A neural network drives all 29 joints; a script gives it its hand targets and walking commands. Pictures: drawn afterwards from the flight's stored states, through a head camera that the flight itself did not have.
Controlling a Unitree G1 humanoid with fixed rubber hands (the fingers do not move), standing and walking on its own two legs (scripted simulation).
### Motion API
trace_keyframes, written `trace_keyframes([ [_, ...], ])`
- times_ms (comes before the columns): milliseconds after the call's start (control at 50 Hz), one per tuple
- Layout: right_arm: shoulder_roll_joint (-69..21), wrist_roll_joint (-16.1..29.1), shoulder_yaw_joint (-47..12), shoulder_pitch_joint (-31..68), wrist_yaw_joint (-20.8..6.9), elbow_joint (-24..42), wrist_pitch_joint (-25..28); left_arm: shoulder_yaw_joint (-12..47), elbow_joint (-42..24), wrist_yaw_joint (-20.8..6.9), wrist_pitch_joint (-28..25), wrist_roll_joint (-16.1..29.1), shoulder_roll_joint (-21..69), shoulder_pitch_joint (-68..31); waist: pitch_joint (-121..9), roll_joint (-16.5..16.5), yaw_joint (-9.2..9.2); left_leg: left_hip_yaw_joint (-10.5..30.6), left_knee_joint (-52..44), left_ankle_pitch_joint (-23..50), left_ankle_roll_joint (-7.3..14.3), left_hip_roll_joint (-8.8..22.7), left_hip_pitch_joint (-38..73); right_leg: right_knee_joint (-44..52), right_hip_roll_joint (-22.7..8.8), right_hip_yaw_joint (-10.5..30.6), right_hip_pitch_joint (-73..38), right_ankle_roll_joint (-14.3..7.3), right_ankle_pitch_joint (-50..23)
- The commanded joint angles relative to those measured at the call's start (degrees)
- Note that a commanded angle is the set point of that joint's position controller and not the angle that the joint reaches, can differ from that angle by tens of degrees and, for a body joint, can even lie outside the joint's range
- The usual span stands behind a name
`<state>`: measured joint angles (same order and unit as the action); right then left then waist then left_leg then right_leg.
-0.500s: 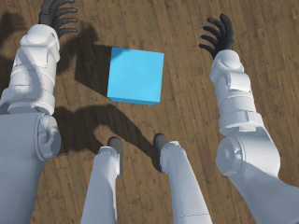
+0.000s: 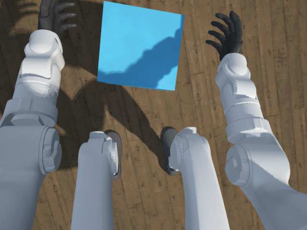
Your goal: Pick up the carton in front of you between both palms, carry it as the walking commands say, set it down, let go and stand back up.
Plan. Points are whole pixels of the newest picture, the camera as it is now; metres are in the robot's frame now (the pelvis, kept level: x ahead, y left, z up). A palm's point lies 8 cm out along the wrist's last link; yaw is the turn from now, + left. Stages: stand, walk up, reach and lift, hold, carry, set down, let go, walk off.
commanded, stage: reach and lift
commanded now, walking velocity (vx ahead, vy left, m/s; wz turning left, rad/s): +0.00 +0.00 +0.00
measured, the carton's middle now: (139, 56) +0.51 +0.02 -0.37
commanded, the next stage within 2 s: none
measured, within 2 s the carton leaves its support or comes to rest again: leaves its support in 1.24 s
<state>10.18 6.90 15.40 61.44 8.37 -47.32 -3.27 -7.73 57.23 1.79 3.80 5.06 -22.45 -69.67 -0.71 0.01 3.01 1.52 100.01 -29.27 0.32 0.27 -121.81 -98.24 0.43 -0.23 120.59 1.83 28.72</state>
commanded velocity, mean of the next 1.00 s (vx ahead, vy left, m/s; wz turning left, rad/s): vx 0.00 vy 0.00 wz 0.00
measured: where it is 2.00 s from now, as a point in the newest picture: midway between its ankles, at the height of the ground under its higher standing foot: (143, 162)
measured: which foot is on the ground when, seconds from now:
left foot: down 0.00-1.00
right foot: down 0.00-1.00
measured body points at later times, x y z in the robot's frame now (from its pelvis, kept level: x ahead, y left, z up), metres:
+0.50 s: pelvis -0.03 +0.00 -0.12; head +0.35 +0.03 +0.10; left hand +0.54 +0.20 -0.32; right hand +0.51 -0.18 -0.31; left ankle +0.08 +0.12 -0.46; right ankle +0.09 -0.13 -0.46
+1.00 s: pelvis -0.03 +0.00 -0.12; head +0.34 +0.02 +0.12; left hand +0.54 +0.16 -0.30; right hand +0.52 -0.14 -0.30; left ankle +0.08 +0.12 -0.46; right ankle +0.09 -0.13 -0.46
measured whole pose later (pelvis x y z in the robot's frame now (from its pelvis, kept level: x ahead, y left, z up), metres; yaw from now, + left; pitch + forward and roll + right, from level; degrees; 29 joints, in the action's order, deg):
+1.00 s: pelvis -0.03 +0.00 -0.12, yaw +0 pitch +37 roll -3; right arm 12.4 13.4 8.3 84.9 11.4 -66.3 -0.6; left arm 4.3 73.5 4.6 1.6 13.0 -22.9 -91.3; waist 21.5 -1.9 2.0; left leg 2.0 124.3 -30.9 0.3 0.5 -130.8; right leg -122.4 1.4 -0.2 129.6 2.3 30.0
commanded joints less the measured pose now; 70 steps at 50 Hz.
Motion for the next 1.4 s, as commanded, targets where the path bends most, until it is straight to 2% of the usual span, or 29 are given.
trace_keyframes([
  [0, 7.66, 3.52, -2.59, 14.50, 1.55, 7.76, 0.13, 2.45, -7.99, 0.66, -0.58, 3.63, -9.42, -20.12, -70.77, 6.31, 0.65, -1.55, 0.07, 25.43, -1.17, -2.76, 42.65, -0.02, 3.38, -4.18, -31.76, 1.74, -23.58],
  [60, 8.69, 5.21, -3.45, 18.84, 2.49, 6.14, -1.30, 3.86, -5.11, 0.94, 0.66, 5.34, -11.08, -24.38, -66.93, 6.41, 0.60, -2.24, 2.32, 16.85, -1.11, -2.18, 38.52, -2.61, 2.73, -4.32, -30.11, 1.49, -16.69],
  [120, 9.14, 5.58, -3.61, 22.92, 2.66, 1.61, -1.90, 5.33, 0.33, 0.97, 1.27, 6.30, -11.08, -27.89, -59.33, 5.86, 0.78, -1.94, 4.03, 9.00, -0.88, -1.28, 33.34, -4.74, 1.74, -4.10, -26.76, 1.52, -10.40],
  [200, 9.73, 4.85, -3.23, 27.13, 2.11, -5.14, -1.20, 6.62, 7.43, 0.82, 0.60, 6.93, -11.14, -30.95, -51.11, 4.44, 1.12, -0.99, 7.05, 4.60, -0.64, -0.43, 27.49, -8.10, 0.97, -3.51, -24.37, 1.47, -7.08],
  [320, 11.01, 5.63, -4.30, 32.17, 1.39, -11.00, 1.16, 8.12, 11.53, 1.01, -1.64, 7.79, -12.64, -34.86, -46.36, 3.85, 0.57, 0.03, 11.73, 6.91, -0.58, 0.39, 24.91, -13.46, 0.75, -2.70, -23.09, 1.54, -9.37],
  [460, 11.91, 11.58, -9.31, 34.59, 1.68, -11.25, 3.00, 12.45, 6.22, 2.30, -3.10, 11.36, -12.64, -39.14, -57.31, 6.04, -0.14, -0.35, 16.61, 17.37, -0.93, 0.20, 35.09, -18.25, 1.08, -3.75, -25.71, 1.23, -17.31],
  [560, 11.49, 11.79, -9.53, 32.07, 1.93, -10.10, 2.84, 12.02, 3.28, 2.93, -2.55, 10.88, -10.84, -36.61, -59.47, 6.62, 0.01, -0.67, 17.54, 20.63, -1.22, -0.59, 38.05, -18.49, 2.01, -4.39, -24.94, 1.15, -19.15],
  [640, 10.81, 9.13, -7.59, 29.22, 1.85, -13.14, 2.95, 10.21, 7.98, 2.63, -2.31, 9.11, -8.74, -32.17, -49.94, 5.49, 0.18, -0.28, 16.82, 17.38, -1.42, -0.77, 31.03, -17.71, 2.16, -3.68, -20.12, 1.39, -16.73],
  [720, 10.41, 6.54, -5.83, 29.91, 1.44, -13.01, 3.53, 8.98, 10.30, 2.00, -2.79, 7.99, -7.58, -30.91, -44.46, 3.92, 0.43, 0.09, 16.05, 14.80, -1.22, -0.89, 25.23, -17.12, 2.19, -2.91, -19.12, 1.53, -15.58],
  [860, 3.48, 8.03, -9.44, 34.83, 1.04, -12.00, 3.71, 12.66, 9.46, 1.64, -3.26, 8.95, -1.57, -36.16, -44.50, 3.21, -0.34, -0.30, 14.53, 12.02, -0.52, -1.47, 23.99, -16.56, 3.02, -2.79, -21.90, 1.23, -14.10],
  [900, 1.80, 7.44, -9.20, 35.53, 1.22, -12.75, 3.65, 12.14, 9.85, 1.92, -3.38, 8.02, -0.65, -37.25, -44.37, 3.35, -0.84, -0.44, 14.36, 11.20, -0.49, -1.66, 24.42, -16.54, 3.42, -2.79, -23.03, 1.28, -13.47],
  [920, 0.21, 6.83, -9.06, 35.89, 1.15, -13.04, 3.51, 12.24, 9.68, 1.74, -3.38, 7.62, 0.79, -37.96, -44.18, 3.34, -1.04, -0.53, 14.39, 10.97, -0.41, -1.92, 24.46, -16.60, 3.65, -2.84, -24.01, 1.31, -13.30],
  [940, -2.79, 6.17, -9.43, 37.09, 0.70, -12.65, 3.57, 13.58, 10.08, 1.10, -3.20, 7.54, 5.98, -38.82, -43.87, 3.85, 0.09, -0.46, 14.25, 10.24, -0.36, -2.16, 24.88, -16.42, 4.18, -3.11, -23.83, 1.23, -12.74],
  [980, -14.15, 5.27, -11.03, 42.21, -1.52, -12.55, 3.20, 15.93, 9.45, -1.18, -2.90, 7.75, 17.63, -43.38, -43.33, 3.90, 0.14, -0.22, 14.29, 10.80, -0.07, -2.85, 24.74, -16.75, 4.91, -3.41, -22.70, 0.85, -13.17],
  [1000, -23.27, 4.70, -12.72, 46.15, -3.70, -11.60, 2.62, 18.07, 8.83, -3.25, -2.36, 7.70, 27.36, -46.55, -42.48, 4.21, -0.19, -0.24, 14.54, 10.64, 0.08, -3.35, 24.21, -16.94, 5.41, -3.39, -22.23, 0.55, -12.72],
  [1040, -35.22, 2.56, -13.06, 51.73, -8.30, -9.97, 0.72, 17.58, 8.23, -7.18, -0.58, 5.67, 40.84, -48.18, -40.07, 4.56, -0.44, -1.03, 15.42, 9.47, 0.05, -4.48, 23.02, -17.90, 6.25, -4.02, -20.53, 0.21, -11.09],
  [1080, -41.47, 0.61, -11.97, 53.19, -11.61, -8.42, -1.28, 15.78, 6.98, -9.98, 1.10, 3.67, 47.86, -47.17, -38.99, 4.85, -0.56, -1.97, 15.87, 9.06, 0.02, -5.29, 21.89, -18.57, 6.82, -4.72, -18.60, 0.01, -10.14],
  [1140, -47.79, 1.10, -12.27, 53.98, -14.29, -4.74, -3.34, 14.91, 2.95, -12.33, 2.76, 3.31, 54.65, -45.81, -42.97, 4.75, -0.96, -2.70, 16.46, 11.42, 0.51, -5.68, 22.84, -19.22, 7.22, -5.29, -18.92, -0.19, -11.50],
  [1200, -53.51, 3.43, -14.82, 53.88, -15.36, -1.04, -4.60, 16.46, -3.08, -13.34, 3.70, 5.14, 60.30, -47.38, -53.35, 3.78, -0.99, -3.18, 17.15, 16.74, 0.76, -5.88, 26.83, -20.21, 7.38, -5.92, -22.80, -0.36, -16.86],
  [1280, -61.41, 6.69, -19.62, 53.12, -15.56, 6.28, -6.90, 20.57, -16.73, -12.65, 5.50, 7.28, 65.94, -49.27, -75.22, 5.05, -1.86, -4.32, 17.27, 26.64, -0.07, -6.41, 39.92, -20.37, 8.05, -7.15, -27.55, 0.02, -24.60],
  [1320, -63.39, 6.57, -20.84, 53.02, -16.25, 9.81, -8.70, 21.26, -21.41, -12.26, 7.51, 6.18, 68.35, -47.91, -82.51, 6.37, -2.56, -4.36, 16.54, 30.90, -0.49, -6.64, 46.25, -19.44, 8.61, -7.61, -25.43, 0.36, -25.16],
  [1380, -64.90, 4.83, -23.04, 52.77, -16.57, 15.00, -11.08, 21.36, -23.55, -11.27, 10.49, 3.52, 72.57, -42.53, -84.40, 7.06, -3.59, -5.04, 13.95, 29.71, -0.88, -7.36, 47.67, -16.31, 9.17, -7.41, -22.62, 0.90, -21.58],
])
